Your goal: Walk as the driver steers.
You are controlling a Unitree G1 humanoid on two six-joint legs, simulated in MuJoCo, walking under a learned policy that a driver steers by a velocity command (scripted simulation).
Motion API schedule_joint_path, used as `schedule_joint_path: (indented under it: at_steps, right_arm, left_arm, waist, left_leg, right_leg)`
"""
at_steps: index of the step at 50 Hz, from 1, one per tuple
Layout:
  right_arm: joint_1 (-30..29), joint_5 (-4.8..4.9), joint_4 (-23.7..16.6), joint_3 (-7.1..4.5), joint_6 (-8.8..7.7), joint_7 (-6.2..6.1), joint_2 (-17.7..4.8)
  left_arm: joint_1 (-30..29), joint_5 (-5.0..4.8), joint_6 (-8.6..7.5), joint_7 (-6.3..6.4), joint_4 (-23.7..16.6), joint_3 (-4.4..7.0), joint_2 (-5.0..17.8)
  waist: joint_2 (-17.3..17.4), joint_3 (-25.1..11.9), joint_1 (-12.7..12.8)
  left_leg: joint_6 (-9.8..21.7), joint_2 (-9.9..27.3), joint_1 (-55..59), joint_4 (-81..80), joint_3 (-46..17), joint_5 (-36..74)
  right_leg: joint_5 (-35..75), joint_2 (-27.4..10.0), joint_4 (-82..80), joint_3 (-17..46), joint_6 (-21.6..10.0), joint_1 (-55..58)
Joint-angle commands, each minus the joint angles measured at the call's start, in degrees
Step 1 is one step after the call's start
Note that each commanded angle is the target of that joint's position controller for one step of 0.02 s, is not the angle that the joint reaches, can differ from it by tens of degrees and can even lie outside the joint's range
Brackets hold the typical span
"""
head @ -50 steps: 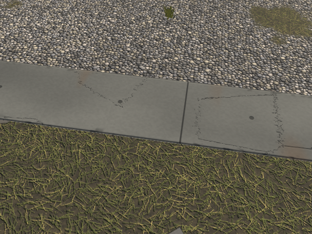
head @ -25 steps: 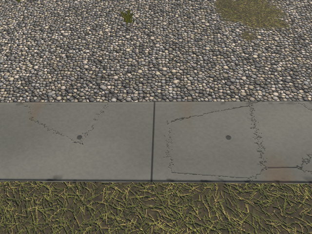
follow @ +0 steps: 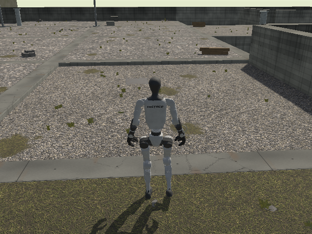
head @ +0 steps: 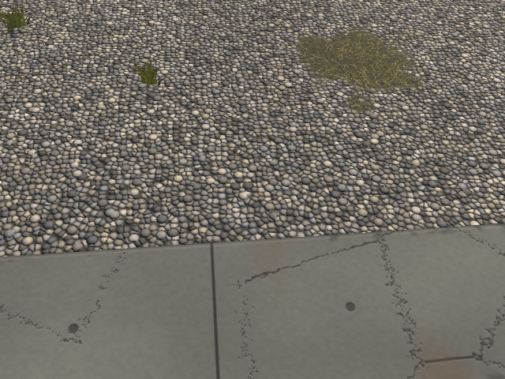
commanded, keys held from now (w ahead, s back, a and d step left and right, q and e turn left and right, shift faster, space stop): w+q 0.60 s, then w+e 0.40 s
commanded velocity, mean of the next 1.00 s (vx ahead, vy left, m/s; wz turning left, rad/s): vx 0.50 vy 0.00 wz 0.26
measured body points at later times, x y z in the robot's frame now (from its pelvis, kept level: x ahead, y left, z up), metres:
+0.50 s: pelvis +0.26 -0.03 +0.01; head +0.28 -0.03 +0.46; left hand +0.28 +0.22 -0.12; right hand +0.41 -0.25 -0.12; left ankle +0.24 +0.09 -0.66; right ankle +0.29 -0.14 -0.74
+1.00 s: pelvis +0.50 +0.11 +0.00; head +0.51 +0.12 +0.45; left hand +0.47 +0.36 -0.14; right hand +0.63 -0.12 -0.12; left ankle +0.49 +0.21 -0.74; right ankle +0.52 -0.05 -0.65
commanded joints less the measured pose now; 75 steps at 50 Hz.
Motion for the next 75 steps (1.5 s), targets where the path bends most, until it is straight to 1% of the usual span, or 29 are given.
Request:
schedule_joint_path:
  at_steps: [1,12,13,15,16,17,18,19,22,25,30,38,40,41,42,43,44,45,49,54,60,65,67,68,69,70,71,72,75]
  right_arm:
    - [0.12,0.21,-3.72,-1.4,-0.3,-0.36,-6.75]
    - [9.56,1.62,-2.19,-2.5,2.21,-2.72,-9.16]
    - [10.9,-7.54,0.95,-1.05,0.36,0.99,-7.45]
    - [8.54,-4.55,0.57,-1.81,-1.18,3.26,-8.35]
    - [7.68,-4.05,0.16,-1.2,-1.82,3.77,-6.47]
    - [15.07,-4.95,-1.38,0.92,-2.79,3.44,0.94]
    - [11.69,-4.63,-1.83,1.04,-3.24,3.98,0.02]
    - [4.08,-4.35,-1.96,-0.17,-2.91,3.15,-4.21]
    - [4.01,-5.4,-0.27,0.66,-1.23,0.69,-1.9]
    - [-0.54,-4.52,-1.48,1.52,-0.13,2.13,0.47]
    - [-6.62,-3.61,-3.22,2.6,0.73,4.73,1.33]
    - [-16.95,-4.28,-8.51,1.17,2.12,1.71,-2.88]
    - [-11.63,-2.76,-7.45,-0.2,1.22,1.14,-5.65]
    - [-1.25,-2.52,-4.52,-1.5,0.56,0.52,-9.46]
    - [14.3,-2.09,-0.58,-1.33,0.9,0.04,-10.3]
    - [23.28,-3.9,2.49,-1.56,0.99,-1.18,-9.0]
    - [19.41,-4.38,4.12,-2.34,0.15,-1.84,-9.97]
    - [11.51,-2.99,2.98,-2.16,-0.1,-2.46,-7.86]
    - [2.37,-3.45,0.85,0.87,-0.64,-3.03,1.79]
    - [6.99,-6.08,4.01,1.14,-1.99,-2.98,0.76]
    - [11.49,-7.46,6.69,1.39,-2.03,-0.09,-2.4]
    - [10.61,-5.65,5.93,0.15,-1.5,-2.03,-6.23]
    - [11.81,-5.91,6.55,-0.86,-0.9,-2.06,-8.9]
    - [19.18,-8.11,7.13,0.46,-0.7,-1.26,-3.63]
    - [17.39,-8.38,5.19,1.64,-1.03,1.18,0.22]
    - [0.62,-4.18,-0.93,1.68,-1.57,3.03,-0.7]
    - [-10.76,-3.39,-3.71,1.66,-1.79,2.47,-0.49]
    - [-9.1,-3.45,-5.12,0.84,-1.82,1.02,-3.12]
    - [-3.31,-6.4,-4.16,1.56,0.43,-1.5,0.6]
  left_arm:
    - [-0.15,0.8,-1.0,0.39,-5.01,1.41,4.28]
    - [-18.2,-0.85,-2.14,-0.71,-11.2,1.16,4.45]
    - [-12.98,5.19,-0.31,-1.13,-8.64,-1.55,0.39]
    - [-9.14,2.74,0.25,-0.69,-8.1,0.41,6.89]
    - [-1.27,1.79,-0.56,-0.17,-6.55,1.2,9.36]
    - [8.91,1.93,-1.04,0.14,-4.77,1.27,12.51]
    - [12.79,2.91,-0.99,-0.05,-3.14,-0.04,8.48]
    - [8.19,2.75,-1.59,0.06,-3.2,0.02,6.57]
    - [0.54,2.09,-1.59,1.03,-3.54,-2.72,-1.6]
    - [-1.09,3.11,-2.21,2.41,-3.51,-1.5,1.21]
    - [4.99,4.8,-2.49,0.59,1.03,-0.8,3.01]
    - [11.56,3.14,-0.98,-3.41,8.1,0.08,6.61]
    - [10.93,3.54,-0.52,-3.35,8.43,0.66,8.45]
    - [11.88,4.43,-1.01,-3.44,7.6,-0.17,5.34]
    - [20.17,5.33,-1.67,-4.46,6.86,-3.24,-3.37]
    - [11.73,3.47,-1.53,-5.79,6.7,-1.93,0.03]
    - [4.66,2.63,-1.6,-5.54,5.38,-0.66,1.66]
    - [3.02,2.96,-1.8,-4.09,5.46,0.03,3.07]
    - [4.16,3.94,-0.77,-3.38,5.1,-1.56,-4.33]
    - [-2.54,2.81,-0.1,-5.65,3.59,-1.77,-3.43]
    - [-7.15,3.86,1.38,-5.59,1.09,-1.1,-1.36]
    - [-10.19,3.18,-0.23,-4.52,-1.35,0.89,2.73]
    - [-1.23,1.39,-2.24,-3.64,0.65,2.79,6.28]
    - [7.21,1.69,-3.01,-1.75,2.33,3.9,8.62]
    - [21.03,2.24,-1.87,-0.77,5.45,3.46,9.18]
    - [27.88,3.42,-2.82,-0.53,9.83,3.73,8.51]
    - [23.32,3.6,-3.85,-0.46,10.03,4.19,7.68]
    - [17.29,2.23,-4.34,-1.36,8.72,2.52,4.68]
    - [2.26,2.67,-3.54,-3.55,5.69,-1.19,-2.14]
  waist:
    - [6.04,-2.03,1.38]
    - [7.25,-0.51,-3.08]
    - [8.04,0.58,-0.38]
    - [4.52,-0.75,3.31]
    - [1.29,-7.69,6.57]
    - [-12.55,-22.74,5.82]
    - [-15.69,-19.43,8.45]
    - [-5.9,-3.15,8.21]
    - [-3.93,-0.11,1.95]
    - [-2.52,-0.35,1.67]
    - [-1.53,2.49,2.8]
    - [-1.85,5.4,2.83]
    - [-2.38,0.52,-1.26]
    - [1.73,-10.04,-3.86]
    - [14.72,-27.13,-6.76]
    - [9.44,-22.01,-10.99]
    - [8.62,-6.35,-9.41]
    - [9.09,0.05,-6.35]
    - [5.42,-0.11,1.51]
    - [3.82,2.97,0.94]
    - [5.07,4.56,1.4]
    - [5.56,4.1,2.06]
    - [3.94,-0.15,5.46]
    - [-3.73,-10.03,4.26]
    - [-10.82,-21.12,8.9]
    - [-4.95,-11.2,15.94]
    - [-3.14,3.24,16.54]
    - [-2.9,0.37,11.36]
    - [3.14,3.96,-0.62]
  left_leg:
    - [11.34,14.31,7.8,-11.84,-18.9,8.79]
    - [7.29,12.87,6.98,-6.04,-20.73,3.21]
    - [8.89,15.29,9.26,-5.95,-21.55,6.01]
    - [6.34,12.49,6.51,0.06,-21.1,15.08]
    - [3.36,7.29,0.64,10.96,-18.44,15.56]
    - [-1.41,-3.67,-12.95,28.73,-12.03,-4.83]
    - [-2.0,-4.3,-31.83,42.85,-9.15,-25.93]
    - [-0.38,1.57,-38.68,48.32,-7.8,-20.35]
    - [0.26,9.47,-25.87,43.17,-5.42,-8.45]
    - [-1.55,10.37,-24.12,36.39,-2.52,-4.28]
    - [-1.41,10.95,-22.02,22.47,0.92,11.15]
    - [1.73,6.29,-14.86,6.87,3.09,4.38]
    - [4.68,3.93,4.26,6.59,5.32,8.2]
    - [9.73,8.31,24.68,14.07,1.7,19.38]
    - [21.55,25.35,53.68,6.19,-22.93,12.83]
    - [17.13,27.6,49.93,-3.73,-33.29,1.5]
    - [10.17,24.84,35.28,-7.35,-25.28,-10.79]
    - [8.44,23.67,23.19,-9.35,-18.74,-12.0]
    - [8.54,22.62,7.94,-16.28,-6.12,0.67]
    - [8.27,20.94,9.83,-18.84,7.36,14.71]
    - [8.09,22.61,12.42,-15.01,11.6,18.98]
    - [4.61,22.24,20.38,-4.16,16.42,36.77]
    - [2.33,19.02,15.48,13.04,19.37,44.64]
    - [-2.28,16.55,0.35,30.27,18.75,29.05]
    - [-7.42,5.08,-18.33,51.32,15.01,-23.61]
    - [-3.5,1.65,-36.41,56.83,1.93,-28.18]
    - [-1.32,6.12,-42.52,56.0,-3.45,-23.63]
    - [-2.4,7.6,-36.21,56.17,-6.2,-21.38]
    - [-2.08,10.25,-20.6,47.82,-5.92,-15.72]
  right_leg:
    - [2.8,-3.86,-6.62,1.15,1.63,-9.29]
    - [18.8,1.74,-36.66,1.71,3.67,1.27]
    - [19.46,-1.53,-34.55,2.0,2.8,1.79]
    - [19.45,-1.66,-38.41,-0.28,-0.98,14.16]
    - [20.01,-4.96,-35.77,2.33,-6.26,29.24]
    - [26.84,-17.71,-36.44,20.29,-20.7,54.07]
    - [6.03,-24.08,-46.1,38.09,-22.13,58.12]
    - [-7.18,-22.72,-49.68,32.41,-15.38,43.82]
    - [5.23,-18.2,-55.81,15.84,-11.47,25.11]
    - [15.48,-15.7,-59.43,4.86,-11.16,23.93]
    - [28.69,-14.27,-59.57,-8.29,-11.0,21.58]
    - [30.97,-16.12,-54.39,-4.87,-10.6,31.73]
    - [46.25,-12.88,-45.4,-7.14,-7.87,25.0]
    - [40.68,-7.83,-31.22,-10.17,-3.74,15.44]
    - [8.94,0.29,-12.82,-9.02,0.21,-5.36]
    - [-11.97,1.98,-1.61,-1.95,-1.4,-12.54]
    - [-8.29,-1.69,4.44,1.4,-3.33,-17.4]
    - [-5.58,-4.61,5.36,0.39,-3.67,-16.57]
    - [1.15,-7.69,2.2,1.43,-4.24,-6.09]
    - [19.82,-8.46,-12.34,0.36,-2.59,-11.69]
    - [28.09,-5.76,-14.79,0.04,-2.6,-7.64]
    - [9.46,-0.77,-20.14,-6.39,-4.34,-2.27]
    - [15.28,5.67,-27.48,-10.44,-6.73,14.63]
    - [30.44,2.5,-21.89,-1.37,-14.47,37.27]
    - [21.33,-10.22,-34.83,26.53,-26.08,57.65]
    - [7.59,-12.65,-43.04,35.97,-22.26,58.35]
    - [4.82,-11.92,-44.93,30.7,-17.13,45.18]
    - [7.58,-13.14,-42.47,31.51,-19.96,35.14]
    - [9.17,-11.0,-44.44,24.8,-18.63,4.91]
